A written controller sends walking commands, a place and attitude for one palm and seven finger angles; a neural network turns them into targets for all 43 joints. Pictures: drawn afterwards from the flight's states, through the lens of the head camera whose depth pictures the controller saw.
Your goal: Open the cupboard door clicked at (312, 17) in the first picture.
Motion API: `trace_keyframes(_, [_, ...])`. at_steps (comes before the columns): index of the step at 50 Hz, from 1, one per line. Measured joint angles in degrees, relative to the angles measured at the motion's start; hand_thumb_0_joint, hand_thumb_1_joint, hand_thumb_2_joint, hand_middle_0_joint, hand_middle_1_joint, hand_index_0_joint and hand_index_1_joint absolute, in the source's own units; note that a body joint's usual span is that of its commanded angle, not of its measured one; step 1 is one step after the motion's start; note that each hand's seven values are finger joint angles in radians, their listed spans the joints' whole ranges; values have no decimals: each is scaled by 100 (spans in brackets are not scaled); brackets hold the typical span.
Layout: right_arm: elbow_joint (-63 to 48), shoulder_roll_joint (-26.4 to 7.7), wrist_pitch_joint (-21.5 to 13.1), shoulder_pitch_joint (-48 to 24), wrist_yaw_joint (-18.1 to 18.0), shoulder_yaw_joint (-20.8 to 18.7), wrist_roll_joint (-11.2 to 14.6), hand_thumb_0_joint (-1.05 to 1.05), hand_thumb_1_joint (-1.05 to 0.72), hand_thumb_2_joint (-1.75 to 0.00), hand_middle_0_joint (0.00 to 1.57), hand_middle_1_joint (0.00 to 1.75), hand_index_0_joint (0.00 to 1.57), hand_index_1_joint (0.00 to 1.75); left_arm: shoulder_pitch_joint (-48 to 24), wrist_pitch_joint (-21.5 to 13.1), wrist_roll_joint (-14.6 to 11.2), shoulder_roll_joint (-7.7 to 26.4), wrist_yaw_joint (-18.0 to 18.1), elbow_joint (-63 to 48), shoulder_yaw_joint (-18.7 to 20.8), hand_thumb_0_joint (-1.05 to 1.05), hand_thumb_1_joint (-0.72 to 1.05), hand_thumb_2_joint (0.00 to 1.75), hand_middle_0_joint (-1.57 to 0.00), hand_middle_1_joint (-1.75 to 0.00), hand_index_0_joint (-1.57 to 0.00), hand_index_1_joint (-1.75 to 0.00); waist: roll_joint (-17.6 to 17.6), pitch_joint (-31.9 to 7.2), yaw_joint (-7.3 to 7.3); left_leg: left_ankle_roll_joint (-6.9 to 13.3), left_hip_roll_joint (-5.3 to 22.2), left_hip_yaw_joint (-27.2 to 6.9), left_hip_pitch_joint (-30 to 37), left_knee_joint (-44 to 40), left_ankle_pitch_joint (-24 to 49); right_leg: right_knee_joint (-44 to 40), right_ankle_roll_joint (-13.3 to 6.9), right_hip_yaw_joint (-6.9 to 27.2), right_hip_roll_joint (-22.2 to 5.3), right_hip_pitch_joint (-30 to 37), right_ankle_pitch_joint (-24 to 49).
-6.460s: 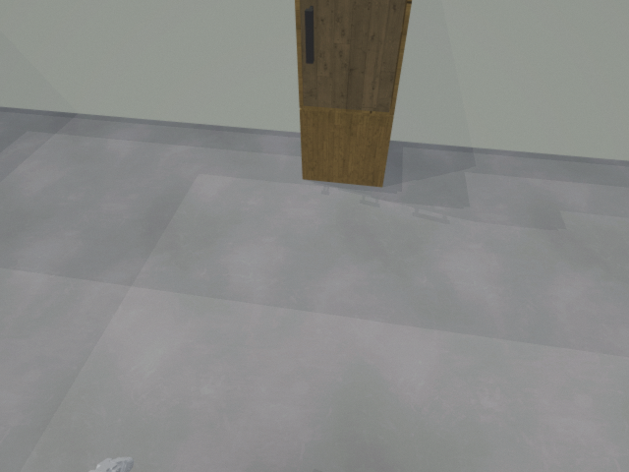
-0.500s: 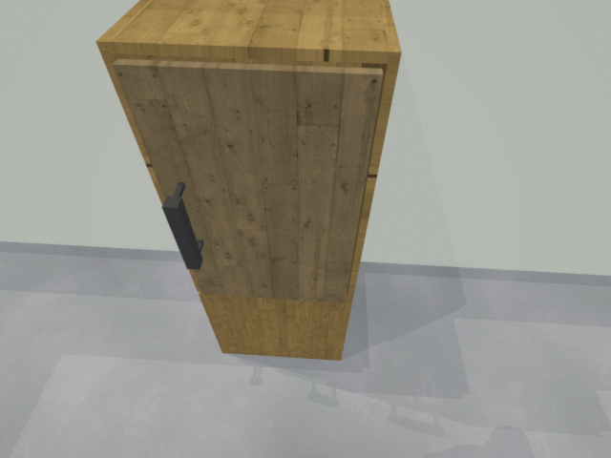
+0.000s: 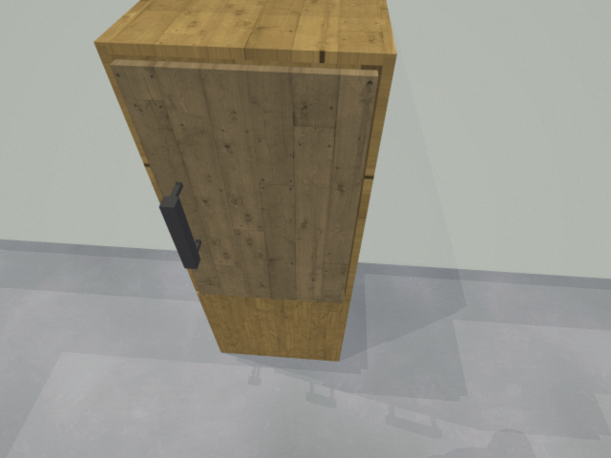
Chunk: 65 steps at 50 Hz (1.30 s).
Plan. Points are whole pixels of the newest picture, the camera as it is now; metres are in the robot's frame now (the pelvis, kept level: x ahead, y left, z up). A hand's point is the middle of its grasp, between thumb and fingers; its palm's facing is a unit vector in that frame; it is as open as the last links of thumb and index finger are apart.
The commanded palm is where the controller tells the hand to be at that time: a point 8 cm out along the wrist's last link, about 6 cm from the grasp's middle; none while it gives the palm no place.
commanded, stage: look again from close up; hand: left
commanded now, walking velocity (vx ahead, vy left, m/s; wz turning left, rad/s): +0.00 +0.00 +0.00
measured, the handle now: (185, 226) +0.51 +0.27 -0.05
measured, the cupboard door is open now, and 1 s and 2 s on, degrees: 0 0 0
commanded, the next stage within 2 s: shuffle to correct the standing spot in 0.08 s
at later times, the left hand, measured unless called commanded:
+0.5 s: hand out of the picture -0.03 +0.20 -0.18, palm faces +0.10 -0.97 -0.23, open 7.3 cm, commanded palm none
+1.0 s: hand out of the picture +0.00 +0.28 -0.17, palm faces +0.00 -0.98 -0.20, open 7.3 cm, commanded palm none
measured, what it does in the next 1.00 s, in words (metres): steps on the spot: left foot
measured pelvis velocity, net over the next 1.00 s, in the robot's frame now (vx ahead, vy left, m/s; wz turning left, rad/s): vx -0.04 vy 0.09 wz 0.00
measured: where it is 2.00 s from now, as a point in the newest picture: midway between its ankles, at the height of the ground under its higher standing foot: outside the picture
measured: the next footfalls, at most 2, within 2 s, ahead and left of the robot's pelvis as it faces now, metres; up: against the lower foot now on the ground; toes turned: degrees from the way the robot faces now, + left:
left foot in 0.68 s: +0.00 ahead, +0.20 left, +0.00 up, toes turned +3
right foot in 1.04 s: -0.02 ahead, -0.02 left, +0.00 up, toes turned -2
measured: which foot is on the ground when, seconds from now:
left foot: down 0.00-0.40, up 0.42-0.66, down 0.68-1.00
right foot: down 0.00-0.68, up 0.70-1.00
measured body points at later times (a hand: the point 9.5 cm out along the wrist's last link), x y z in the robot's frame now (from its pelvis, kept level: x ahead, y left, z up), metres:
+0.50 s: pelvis -0.03 +0.02 +0.00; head +0.00 +0.01 +0.45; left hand -0.04 +0.25 -0.16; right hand +0.01 -0.21 -0.16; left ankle -0.05 +0.14 -0.71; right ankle -0.06 -0.07 -0.74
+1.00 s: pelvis -0.04 +0.09 +0.00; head -0.01 +0.10 +0.45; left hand +0.00 +0.33 -0.16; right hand -0.03 -0.14 -0.15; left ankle -0.02 +0.21 -0.74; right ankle -0.07 -0.02 -0.72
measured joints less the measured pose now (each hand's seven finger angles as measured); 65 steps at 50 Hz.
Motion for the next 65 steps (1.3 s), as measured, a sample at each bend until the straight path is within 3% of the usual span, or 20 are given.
trace_keyframes(18, [-198, -54, 116, -41, -2, -95, 7, 1, -91, -90, 20, 29, 20, 30, 46, 44, 11, -78, 33, -105, 73, 0, 91, 90, -20, -30, -20, -30, 22, 40, 88, 0, 5, 24, -186, 173, 14, 208, -8, 16, -11, -210, 3])
trace_keyframes(21, [-340, -107, 212, -86, 23, -163, -7, 1, -91, -90, 20, 29, 20, 30, 7, 74, 31, -49, 48, -203, 139, 0, 91, 90, -20, -30, -20, -30, 61, 78, 105, -15, -6, 36, -423, 579, -129, 403, 7, -8, -55, -334, -60])
trace_keyframes(24, [-480, -154, 315, -173, 55, -243, -18, 1, -91, -90, 20, 29, 19, 30, -22, 96, 72, 5, 70, -327, 219, 0, 91, 90, -20, -30, -21, -30, 11, 143, 169, -48, -66, -7, -858, 1512, -785, 531, 40, -16, -179, -428, -80])
trace_keyframes(28, [-729, -217, 382, -391, 140, -333, -9, 1, -91, -90, 20, 29, 19, 30, -9, 142, 124, 121, 63, -483, 306, 0, 91, 90, -20, -30, -21, -30, -148, 266, 260, -92, -116, -151, -1338, 2281, -1028, 585, 195, 73, -417, -531, -12])
trace_keyframes(31, [-956, -245, 344, -533, 203, -369, 1, 1, -91, -90, 20, 29, 19, 30, 3, 206, 139, 262, 21, -544, 357, 0, 91, 90, -20, -30, -21, -30, -298, 315, 272, -121, -99, -162, -1313, 1818, -637, 723, 371, 174, -625, -663, -21])
trace_keyframes(34, [-1153, -322, 171, -530, 221, -360, -11, 1, -91, -90, 20, 29, 19, 30, 85, 287, 128, 370, -8, -603, 373, 0, 91, 90, -20, -30, -21, -30, -244, 230, 222, -45, 22, -169, -918, 740, 113, 1162, 518, 231, -684, -910, -224])
trace_keyframes(37, [-1139, -204, 76, -509, 198, -307, -95, 1, -91, -90, 20, 29, 19, 30, -31, 378, 102, 533, -14, -575, 406, 0, 91, 90, -20, -30, -20, -30, -348, 209, 145, 65, -95, -142, -1070, 989, 107, 2131, 376, 420, -611, -1301, -1001])
trace_keyframes(41, [-1001, -3, 71, -320, 130, -223, -135, 0, -92, -90, 20, 29, 20, 30, -128, 310, 111, 603, -85, -570, 398, 1, 91, 90, -20, -30, -20, -30, -323, 57, 73, 157, -114, -175, -941, 575, 287, 3025, 279, 305, -383, -1670, -801])
trace_keyframes(47, [-880, -80, 76, -115, 89, -226, -164, 0, -93, -90, 21, 30, 20, 30, -195, 332, 100, 401, -209, -681, 321, 0, 91, 90, -20, -30, -20, -30, -168, 27, -87, 176, -67, -121, -793, 74, 551, 2330, 339, 116, -261, -1532, -723])
trace_keyframes(49, [-838, -113, 85, -53, 78, -242, -164, 0, -93, -90, 21, 30, 20, 30, -261, 325, 80, 316, -219, -693, 292, 0, 91, 90, -20, -30, -20, -30, -106, 74, -163, 150, -40, -126, -814, 93, 549, 1770, 330, 107, -233, -1333, -654])
trace_keyframes(52, [-728, -142, 102, 78, 73, -252, -109, 0, -92, -90, 21, 30, 20, 30, -324, 223, 58, 235, -201, -719, 249, 0, 91, 90, -20, -30, -20, -30, -120, 109, -184, 68, -48, -95, -934, 380, 402, 552, 294, 149, -267, -845, 131])
trace_keyframes(54, [-616, -201, 152, 90, 91, -250, -53, 1, -91, -90, 20, 30, 20, 30, -378, 176, 73, 158, -95, -654, 208, 0, 93, 90, -20, -30, -20, -30, 38, 186, -175, 2, 95, -124, -973, 665, 235, 506, 190, 124, -130, -770, 248])
trace_keyframes(59, [-749, -341, 219, 362, 187, -237, -95, 1, -91, -90, 20, 29, 20, 30, -226, 164, 52, 63, -6, -700, 75, 1, 93, 90, -20, -30, -20, -30, 359, -17, -397, 35, 251, -171, -1050, 1214, -375, 780, 96, -53, 58, -836, -81])
trace_keyframes(65, [-687, -221, 91, 408, 146, -70, -71, 1, -91, -90, 20, 29, 19, 30, -288, -4, -9, 67, -21, -673, 41, 1, 92, 90, -20, -30, -20, -30, 333, -42, -268, -15, 172, -71, -748, 975, -283, 798, 96, 34, -24, -671, -181])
